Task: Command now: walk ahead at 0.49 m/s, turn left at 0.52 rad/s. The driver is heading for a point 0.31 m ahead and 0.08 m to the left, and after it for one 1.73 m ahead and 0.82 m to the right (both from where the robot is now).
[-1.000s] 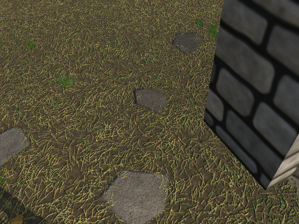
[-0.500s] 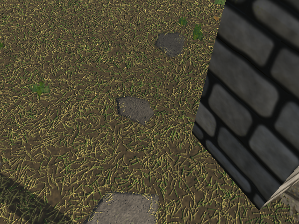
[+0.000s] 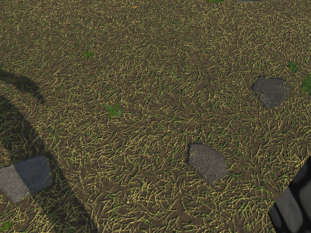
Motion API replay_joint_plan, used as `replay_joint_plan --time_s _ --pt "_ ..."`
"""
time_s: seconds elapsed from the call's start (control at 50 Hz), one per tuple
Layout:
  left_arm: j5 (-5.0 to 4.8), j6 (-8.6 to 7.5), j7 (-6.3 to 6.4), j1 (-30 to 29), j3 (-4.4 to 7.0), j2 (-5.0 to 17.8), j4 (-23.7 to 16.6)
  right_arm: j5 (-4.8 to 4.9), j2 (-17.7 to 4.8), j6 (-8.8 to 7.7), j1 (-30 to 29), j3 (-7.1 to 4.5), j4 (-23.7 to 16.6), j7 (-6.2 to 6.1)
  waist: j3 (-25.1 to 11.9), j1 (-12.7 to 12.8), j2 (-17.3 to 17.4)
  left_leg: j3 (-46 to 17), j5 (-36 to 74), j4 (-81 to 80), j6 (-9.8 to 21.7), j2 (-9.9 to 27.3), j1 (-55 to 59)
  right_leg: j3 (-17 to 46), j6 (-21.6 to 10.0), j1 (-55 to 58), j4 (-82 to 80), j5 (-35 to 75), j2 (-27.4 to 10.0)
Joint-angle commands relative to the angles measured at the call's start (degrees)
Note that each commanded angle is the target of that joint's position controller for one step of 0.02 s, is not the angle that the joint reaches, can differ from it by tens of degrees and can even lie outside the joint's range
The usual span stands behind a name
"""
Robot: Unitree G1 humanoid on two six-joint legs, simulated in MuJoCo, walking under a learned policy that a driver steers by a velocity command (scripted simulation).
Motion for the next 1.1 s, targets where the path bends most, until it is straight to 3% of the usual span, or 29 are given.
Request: replay_joint_plan --time_s 0.02,0.06,0.1,0.12,0.14,0.16,0.18,0.2,0.22,0.24,0.26,0.28,0.34,0.38,0.48,0.64,0.68,0.7,0.72,0.74,0.76,0.78,0.8,0.82,0.84,0.88,0.94,1.02,1.1 --pt "-0.71 -0.45 0.47 -1.82 2.35 9.77 -2.82 0.03 -1.27 -0.68 -5.84 0.06 -5.92 1.22 4.58 0.13 -4.05 1.63 2.62 -7.00 1.29 0.25 1.26 3.75 -8.85 -3.10 -6.44 11.22 -17.37" --pt "-1.14 0.63 0.45 -1.57 2.90 11.14 -2.16 0.18 -1.89 -0.66 -8.40 -0.10 -7.73 1.87 5.54 0.64 -3.64 2.87 -0.94 -10.29 2.67 0.03 0.41 2.60 -7.97 1.05 -4.77 12.54 -18.30" --pt "-1.60 1.71 0.53 -1.70 3.24 11.98 -1.63 0.01 -2.91 -0.55 -8.11 -0.65 -9.08 2.30 4.52 -0.58 -4.60 5.69 -6.93 -11.79 4.54 -2.22 3.69 1.16 -6.94 3.64 0.10 24.57 -18.92" --pt "-1.72 2.17 0.70 -2.19 3.44 12.67 -1.62 0.01 -4.11 -0.36 -5.76 -1.35 -9.18 2.33 2.24 -2.32 -5.90 7.63 -10.14 -11.63 5.77 -4.41 8.04 0.17 -6.20 4.35 5.25 36.28 -18.79" --pt "-1.84 2.82 0.75 -2.60 3.43 12.65 -1.46 -0.27 -5.75 -0.41 0.16 -2.51 -7.88 2.24 -1.56 -6.11 -5.66 8.59 -10.51 -13.92 7.54 -7.36 16.92 -0.71 -5.21 2.94 14.98 46.81 -17.35" --pt "-2.26 2.98 0.68 -2.54 2.73 11.18 -1.64 -0.33 -8.50 -0.27 9.32 -4.21 -5.42 1.28 -6.53 -10.92 -2.90 8.39 -3.67 -18.09 9.44 -10.14 31.50 -1.59 -3.07 -2.97 27.63 47.94 -14.48" --pt "0.04 2.15 0.29 -0.24 0.80 6.29 -2.99 -0.67 -13.70 0.20 15.37 -5.21 -4.11 -0.30 -13.22 -10.99 8.94 -7.59 14.65 -16.79 12.87 2.14 49.40 -1.48 -0.01 -18.71 46.53 14.92 -10.12" --pt "-0.48 0.91 -0.73 6.53 -1.03 2.28 -2.93 -1.58 -16.23 -0.06 12.21 -4.68 -6.13 -0.43 -24.49 -5.70 17.40 -36.52 18.53 -24.19 25.31 18.14 61.50 6.81 3.19 -34.32 66.15 -24.23 0.14" --pt "-2.85 0.47 -0.91 0.72 0.92 9.75 -1.27 -1.67 -10.47 -0.39 12.04 -3.20 -6.84 0.23 -25.82 -10.56 3.73 -31.16 22.18 -26.09 22.81 17.16 58.07 16.72 2.52 -34.64 68.90 -22.43 -2.01" --pt "-4.42 0.57 -0.83 -4.34 1.05 9.27 -3.08 -1.91 -9.15 -0.83 10.17 -2.67 -5.66 0.33 -17.00 -9.78 3.20 -19.72 26.63 -25.24 20.10 15.12 51.34 16.28 1.70 -37.71 67.05 -19.89 -3.74" --pt "-3.52 0.91 -0.21 -5.46 0.70 7.32 -2.72 -1.32 -7.70 -1.35 7.18 -2.33 -4.68 0.40 -11.70 -7.39 -0.90 -13.33 25.64 -26.16 17.00 11.81 43.95 15.90 1.55 -37.03 61.41 -16.19 -6.40" --pt "-2.69 1.69 0.29 -5.39 1.04 7.18 -2.04 -1.08 -5.70 -1.56 3.81 -1.90 -4.55 0.24 -8.64 -5.45 0.13 -8.94 23.43 -28.16 15.39 9.88 38.64 15.93 1.76 -35.14 57.51 -13.54 -7.58" --pt "-2.29 4.48 0.99 0.20 1.33 5.29 0.79 -2.70 -4.18 -3.01 -0.62 -1.52 -3.71 -0.04 -7.69 -1.34 1.37 -1.21 27.95 -33.00 14.88 8.19 29.01 16.04 3.37 -25.81 54.30 -6.68 -6.70" --pt "-1.80 5.25 1.55 -1.03 1.50 4.54 0.27 -2.91 -4.20 -3.43 -2.78 -1.57 -2.93 -0.74 -6.35 -0.74 1.70 2.76 28.36 -34.41 14.60 7.70 28.52 16.09 4.18 -27.06 49.44 -2.85 -6.31" --pt "-1.39 5.61 0.53 -8.22 1.19 3.33 -3.49 -2.34 -5.83 -1.18 -3.30 -2.19 -1.02 -3.23 -4.75 -3.33 2.55 8.18 20.35 -35.54 13.69 7.54 32.93 13.24 4.90 -29.31 36.04 5.29 -7.27" --pt "-1.43 6.68 -2.19 -12.26 2.23 4.23 -8.46 -0.66 -8.14 2.73 -3.19 -3.46 0.50 -3.65 -3.39 -4.68 2.79 7.89 18.00 -27.18 12.44 11.85 40.69 8.80 1.24 -30.43 26.38 -3.24 -5.41" --pt "-1.51 6.08 -2.63 -9.33 2.65 4.36 -8.39 0.26 -7.86 3.32 -3.68 -3.47 0.79 -4.12 -4.69 -2.35 1.97 10.29 19.71 -19.66 8.90 9.79 39.23 6.90 -1.34 -23.34 16.86 4.12 -3.03" --pt "-1.42 5.59 -1.63 -5.33 3.93 7.86 -7.32 -0.17 -6.89 3.05 -0.96 -3.32 1.34 -4.18 -7.08 -1.32 -2.94 12.95 15.28 -10.63 4.83 5.24 35.09 10.39 -3.67 -14.50 12.49 20.68 -3.13" --pt "-0.72 5.33 -0.22 -1.84 6.10 16.02 -7.48 -2.52 -4.59 2.35 -1.63 -2.58 -1.49 -3.95 -10.44 -2.03 -17.01 15.67 -7.39 6.74 -0.89 -3.06 17.83 28.95 -11.89 -0.64 14.48 50.06 -15.10" --pt "0.73 4.94 -0.61 -0.33 5.83 16.20 -8.09 -2.98 -2.91 1.81 -4.45 -1.78 -3.40 -3.62 -16.34 -0.61 -18.77 5.77 -40.66 19.30 -2.77 -11.21 6.01 43.87 -22.93 5.90 11.02 50.09 -23.40" --pt "0.27 4.22 -1.20 -2.07 5.07 13.81 -8.73 -1.72 -4.75 1.53 -5.47 -2.36 -2.87 -3.08 -16.95 0.16 -10.51 -1.22 -39.91 23.82 -1.98 -8.49 3.81 39.38 -21.80 4.59 9.79 42.87 -22.14" --pt "-0.53 3.79 -1.02 -5.90 4.65 11.76 -9.25 -0.71 -4.79 1.42 -5.99 -2.57 -2.80 -3.06 -12.98 -1.42 -7.78 -1.66 -35.26 22.98 -1.33 -6.98 2.05 34.03 -18.37 1.41 9.87 36.30 -18.80" --pt "-1.53 3.93 -0.75 -8.94 4.25 10.13 -9.62 -1.12 -5.02 1.46 -6.00 -2.85 -2.32 -3.53 -9.84 -2.54 -4.84 -1.41 -31.16 19.10 -1.53 -5.87 1.16 31.10 -15.46 -1.75 9.04 31.56 -16.47" --pt "-2.04 4.33 -0.22 -11.28 3.78 8.90 -10.04 -1.68 -6.07 1.74 -6.59 -3.36 -2.45 -4.12 -8.61 -3.36 -5.01 -1.56 -27.88 15.58 -1.82 -5.10 2.85 29.46 -13.88 -4.70 8.05 28.56 -15.03" --pt "-1.64 4.88 0.43 -11.59 3.43 8.41 -10.58 -1.79 -5.38 2.46 -6.97 -3.36 -3.21 -3.86 -8.59 -4.08 -7.46 -1.22 -25.57 15.25 -2.15 -6.19 5.57 29.19 -13.53 -7.15 7.80 29.25 -13.71" --pt "-1.08 5.40 1.16 -11.66 3.62 9.34 -11.28 -1.27 -4.01 3.02 -4.83 -3.17 -3.13 -3.64 -9.78 -4.77 -8.42 -1.17 -22.98 11.33 -2.80 -7.38 7.76 28.06 -13.40 -7.81 7.59 29.51 -12.49" --pt "-1.36 5.97 1.88 -11.40 3.99 10.44 -12.01 -1.26 -2.74 3.23 -5.27 -2.76 -3.41 -3.63 -9.54 -4.11 -8.81 -1.57 -20.16 3.62 -3.51 -8.16 10.14 28.79 -12.46 -9.44 7.91 23.13 -11.39" --pt "-0.82 6.85 2.16 -12.19 4.14 10.61 -13.26 -0.97 -3.12 2.82 -5.84 -2.86 -4.05 -3.13 -7.85 -2.98 -11.74 -1.53 -18.32 -5.10 -3.34 -9.44 15.55 31.83 -11.30 -14.33 7.48 10.54 -9.87" --pt "-1.65 7.60 1.91 -14.79 3.62 9.41 -15.15 -0.60 -4.36 1.49 -2.69 -3.50 -4.28 -1.84 -8.58 -4.27 -13.12 -1.04 -15.96 -18.21 -1.66 -9.93 21.85 36.99 -9.96 -13.80 11.94 13.29 -8.91"
Velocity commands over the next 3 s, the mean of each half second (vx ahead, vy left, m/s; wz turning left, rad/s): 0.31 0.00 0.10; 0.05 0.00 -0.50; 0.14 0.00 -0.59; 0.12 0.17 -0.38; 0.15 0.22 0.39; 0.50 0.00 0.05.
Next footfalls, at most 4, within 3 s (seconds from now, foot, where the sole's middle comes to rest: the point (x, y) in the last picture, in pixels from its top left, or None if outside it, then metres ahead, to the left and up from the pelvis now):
0.16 left None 0.26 0.15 -0.78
0.70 right None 0.35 -0.07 -0.78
1.14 left None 0.41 0.15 -0.78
1.58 right None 0.34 -0.12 -0.78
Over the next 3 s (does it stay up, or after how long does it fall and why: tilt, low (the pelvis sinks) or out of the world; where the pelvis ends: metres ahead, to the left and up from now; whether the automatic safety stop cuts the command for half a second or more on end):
stays up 0.86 0.01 0.00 its command is cut before an obstacle after 1.6 s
